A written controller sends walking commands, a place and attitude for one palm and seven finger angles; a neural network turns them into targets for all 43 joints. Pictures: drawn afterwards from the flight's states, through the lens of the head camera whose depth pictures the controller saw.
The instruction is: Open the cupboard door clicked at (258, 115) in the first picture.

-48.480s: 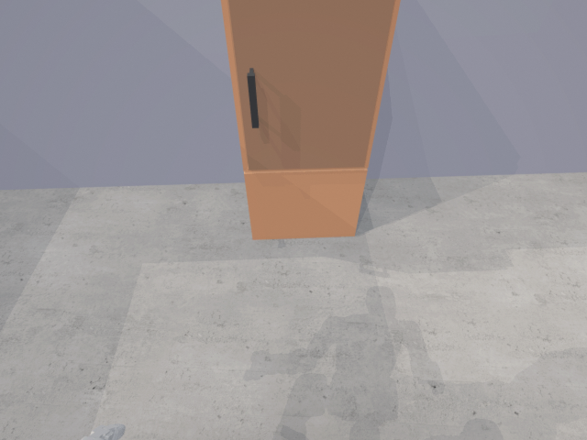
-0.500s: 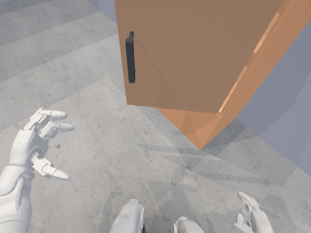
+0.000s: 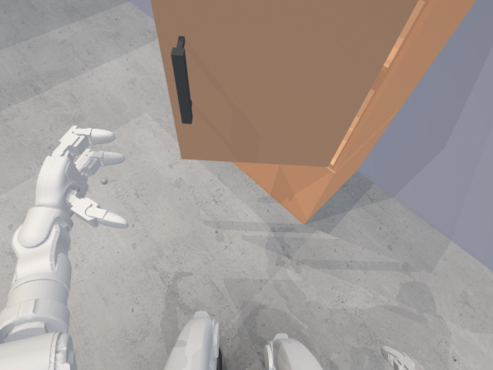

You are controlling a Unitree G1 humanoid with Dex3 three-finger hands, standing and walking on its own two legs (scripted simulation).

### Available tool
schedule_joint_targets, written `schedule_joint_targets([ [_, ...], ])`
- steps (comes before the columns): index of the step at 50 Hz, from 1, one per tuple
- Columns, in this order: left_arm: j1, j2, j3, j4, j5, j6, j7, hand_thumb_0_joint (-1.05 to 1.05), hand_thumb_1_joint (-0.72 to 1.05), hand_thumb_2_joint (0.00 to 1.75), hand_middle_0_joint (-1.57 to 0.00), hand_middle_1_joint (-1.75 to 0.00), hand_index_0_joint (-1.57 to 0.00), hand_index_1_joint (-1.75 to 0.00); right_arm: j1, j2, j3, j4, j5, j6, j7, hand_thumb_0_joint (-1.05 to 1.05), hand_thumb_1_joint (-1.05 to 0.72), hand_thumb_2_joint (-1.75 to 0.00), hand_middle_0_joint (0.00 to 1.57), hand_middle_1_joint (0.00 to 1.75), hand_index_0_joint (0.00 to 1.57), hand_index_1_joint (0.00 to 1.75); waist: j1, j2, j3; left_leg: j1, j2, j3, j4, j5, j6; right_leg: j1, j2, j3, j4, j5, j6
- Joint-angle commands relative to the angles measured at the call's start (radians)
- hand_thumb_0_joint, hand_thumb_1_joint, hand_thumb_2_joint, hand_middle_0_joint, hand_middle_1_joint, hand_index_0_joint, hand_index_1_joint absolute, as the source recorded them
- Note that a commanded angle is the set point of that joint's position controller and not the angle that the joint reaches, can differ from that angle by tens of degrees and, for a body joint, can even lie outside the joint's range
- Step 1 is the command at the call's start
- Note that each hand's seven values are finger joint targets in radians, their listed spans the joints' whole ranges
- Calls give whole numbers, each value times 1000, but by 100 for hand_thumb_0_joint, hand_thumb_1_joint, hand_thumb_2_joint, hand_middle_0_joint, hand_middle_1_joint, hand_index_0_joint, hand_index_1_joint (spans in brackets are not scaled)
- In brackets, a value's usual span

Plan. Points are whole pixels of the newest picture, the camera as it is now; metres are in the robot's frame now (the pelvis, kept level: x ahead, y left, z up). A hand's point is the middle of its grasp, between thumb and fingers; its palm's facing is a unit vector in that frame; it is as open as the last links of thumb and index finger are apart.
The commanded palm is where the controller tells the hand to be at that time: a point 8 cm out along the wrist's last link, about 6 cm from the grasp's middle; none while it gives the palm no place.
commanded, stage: move the hooked fingers beside the handle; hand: left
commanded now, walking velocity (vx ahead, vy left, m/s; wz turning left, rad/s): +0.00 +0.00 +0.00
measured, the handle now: (184, 83) +0.62 +0.15 +0.05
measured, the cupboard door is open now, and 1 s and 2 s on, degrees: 44 44 44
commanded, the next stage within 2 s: slide the fingers in behind the handle in 1.88 s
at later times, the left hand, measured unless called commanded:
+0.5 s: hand (130, 138) +0.48 +0.22 +0.04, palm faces +0.02 -1.00 -0.01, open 14.0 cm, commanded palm +0.47 +0.26 +0.04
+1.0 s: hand (152, 102) +0.56 +0.20 +0.05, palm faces +0.01 -1.00 +0.00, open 14.0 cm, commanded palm +0.55 +0.23 +0.04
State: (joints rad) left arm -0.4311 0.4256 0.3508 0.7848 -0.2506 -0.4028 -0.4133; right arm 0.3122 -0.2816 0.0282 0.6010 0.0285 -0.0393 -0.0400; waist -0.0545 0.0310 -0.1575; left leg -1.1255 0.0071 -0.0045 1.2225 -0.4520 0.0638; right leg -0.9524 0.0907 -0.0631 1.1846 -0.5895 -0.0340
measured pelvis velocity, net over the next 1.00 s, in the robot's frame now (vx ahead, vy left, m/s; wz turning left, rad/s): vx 0.00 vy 0.00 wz -0.05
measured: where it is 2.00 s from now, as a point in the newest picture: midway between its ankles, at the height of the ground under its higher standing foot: outside the picture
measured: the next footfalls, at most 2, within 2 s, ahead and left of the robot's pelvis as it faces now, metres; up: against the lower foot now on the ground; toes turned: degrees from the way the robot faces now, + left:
none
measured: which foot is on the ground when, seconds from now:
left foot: down 0.00-1.00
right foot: down 0.00-1.00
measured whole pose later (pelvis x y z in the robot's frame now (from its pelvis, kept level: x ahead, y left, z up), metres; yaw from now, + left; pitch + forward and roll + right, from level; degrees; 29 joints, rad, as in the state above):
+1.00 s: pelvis +0.00 +0.00 -0.03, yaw -3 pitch +30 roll -7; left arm -1.10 0.67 0.43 1.30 -0.04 -0.37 -0.27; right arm 0.39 -0.28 0.07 0.63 -0.02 0.07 0.00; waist -0.23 0.06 -0.14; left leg -1.38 0.04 -0.03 1.34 -0.48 0.06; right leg -1.20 0.12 -0.09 1.28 -0.61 -0.04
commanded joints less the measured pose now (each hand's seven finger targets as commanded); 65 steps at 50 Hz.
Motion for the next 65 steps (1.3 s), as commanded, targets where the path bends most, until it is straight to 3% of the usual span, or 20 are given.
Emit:
schedule_joint_targets([
  [1, -399, 280, 87, -169, -7, -90, 18, 0, -50, 30, -30, -120, -30, -120, 68, -175, -70, -85, -1, -27, -18, 0, -90, -90, 20, 30, 20, 30, -11, 89, -403, 499, 31, -111, -139, 226, -31, -55, -16, 44, -158, 229, -11],
  [4, -457, 287, 80, -147, 10, -100, 30, 0, -50, 30, -30, -120, -30, -120, 79, -175, -70, -71, -4, -16, -14, 0, -90, -90, 20, 30, 20, 30, -15, 132, -433, 536, 36, -117, -135, 253, -37, -77, -17, 43, -151, 242, -10],
  [8, -508, 267, 54, -48, 34, -91, 46, 0, -50, 30, -30, -120, -30, -120, 97, -174, -68, -55, -5, 3, -9, 0, -90, -90, 20, 30, 20, 30, -37, 115, -400, 519, 38, -123, -133, 237, -34, -109, -15, 38, -154, 230, -6],
  [9, -526, 289, 70, -27, 38, -89, 50, 0, -50, 30, -30, -120, -30, -120, 106, -180, -71, -49, -7, 9, -10, 0, -90, -90, 20, 30, 20, 30, -41, 95, -402, 511, 40, -123, -128, 240, -32, -107, -16, 38, -154, 235, -6],
  [13, -572, 259, 41, 25, 45, -87, 48, 0, -50, 30, -30, -120, -30, -120, 121, -175, -71, -45, -7, 23, -3, 0, -90, -90, 20, 30, 20, 30, -53, 95, -418, 511, 37, -117, -115, 265, -29, -108, -16, 40, -153, 259, -4],
  [17, -660, 339, 90, 112, 61, -93, 62, 0, -50, 30, -30, -120, -30, -120, 136, -183, -65, -35, -11, 37, -3, 0, -90, -90, 20, 30, 20, 30, -72, 45, -389, 407, 35, -101, -82, 228, -16, -97, -15, 55, -145, 252, 3],
  [24, -767, 421, 125, 113, 90, -121, 74, 0, -50, 30, -30, -120, -30, -120, 161, -184, -59, -30, -21, 56, 5, 0, -90, -90, 20, 30, 20, 30, -74, 150, -498, 437, 38, -100, -44, 297, -20, -103, -8, 63, -113, 301, -1],
  [26, -827, 372, 82, 112, 92, -124, 72, 0, -50, 30, -30, -120, -30, -120, 172, -179, -59, -21, -22, 56, 8, 0, -90, -90, 20, 30, 20, 30, -100, 163, -498, 466, 41, -113, -39, 312, -19, -138, -6, 53, -108, 300, -2],
  [33, -897, 421, 93, 219, 114, -62, 81, 0, -50, 30, -30, -120, -30, -120, 208, -197, -54, -3, -25, 76, 8, 0, -90, -90, 20, 30, 20, 30, -133, 147, -482, 426, 47, -122, -27, 297, -14, -170, -4, 47, -113, 281, 3],
  [34, -911, 452, 111, 223, 120, -60, 87, 0, -50, 30, -30, -120, -30, -120, 214, -201, -52, -2, -26, 78, 8, 0, -90, -90, 20, 30, 20, 30, -131, 144, -473, 413, 48, -123, -24, 287, -13, -171, -3, 48, -113, 272, 2],
  [35, -925, 437, 94, 239, 126, -55, 92, 0, -50, 30, -30, -120, -30, -120, 216, -196, -49, -5, -26, 79, 10, 0, -90, -90, 20, 30, 20, 30, -140, 142, -461, 395, 46, -120, -22, 278, -11, -172, -2, 48, -115, 267, 3],
  [38, -1001, 455, 98, 223, 145, -71, 116, 0, -50, 30, -30, -120, -30, -120, 233, -200, -47, 3, -37, 80, 14, 0, -90, -90, 20, 30, 20, 30, -151, 203, -497, 452, 53, -140, -15, 320, -18, -225, 0, 35, -97, 269, -3],
  [42, -1028, 467, 109, 248, 164, -77, 133, 0, -50, 30, -30, -120, -30, -120, 253, -206, -48, 9, -45, 86, 24, 0, -90, -90, 20, 30, 20, 30, -161, 219, -533, 482, 59, -151, -6, 345, -22, -254, 3, 28, -88, 270, -4],
  [46, -1090, 484, 98, 325, 187, -34, 147, 0, -50, 30, -30, -120, -30, -120, 277, -209, -35, 7, -49, 96, 25, 0, -90, -90, 20, 30, 20, 30, -197, 188, -469, 412, 57, -154, 1, 308, -12, -266, 5, 22, -90, 253, 0],
  [49, -1087, 547, 134, 336, 206, -19, 156, 0, -50, 30, -30, -120, -30, -120, 290, -216, -31, -2, -53, 103, 25, 0, -90, -90, 20, 30, 20, 30, -187, 198, -501, 387, 58, -148, 16, 322, -11, -257, 5, 24, -80, 262, -1],
  [51, -1073, 550, 140, 295, 204, -32, 156, 0, -50, 30, -30, -120, -30, -120, 298, -214, -29, -9, -59, 103, 31, 0, -90, -90, 20, 30, 20, 30, -168, 253, -549, 430, 58, -152, 15, 374, -17, -253, 7, 21, -66, 290, -7],
  [54, -1009, 548, 159, 216, 203, -51, 151, 0, -50, 30, -30, -120, -30, -120, 297, -211, -39, -16, -60, 115, 42, 0, -90, -90, 20, 30, 20, 30, -136, 282, -624, 520, 66, -156, 5, 459, -30, -230, 9, 17, -62, 339, -10],
  [57, -1001, 481, 123, 203, 191, -43, 142, 0, -50, 30, -30, -120, -30, -120, 302, -209, -46, -8, -54, 123, 49, 0, -90, -90, 20, 30, 20, 30, -154, 253, -604, 541, 70, -166, -4, 463, -30, -242, 11, 13, -74, 344, -5],
  [60, -1017, 478, 123, 228, 181, -14, 140, 0, -50, 30, -30, -120, -30, -120, 308, -209, -48, -2, -47, 128, 43, 0, -90, -90, 20, 30, 20, 30, -176, 183, -545, 462, 64, -151, -11, 377, -16, -211, 11, 20, -97, 319, 2],
  [65, -1124, 480, 115, 179, 185, -55, 164, 0, -50, 30, -30, -120, -30, -120, 308, -205, -48, 24, -54, 114, 39, 0, -90, -90, 20, 30, 20, 30, -193, 225, -542, 496, 67, -161, -9, 357, -18, -254, 11, 23, -102, 284, -3],
])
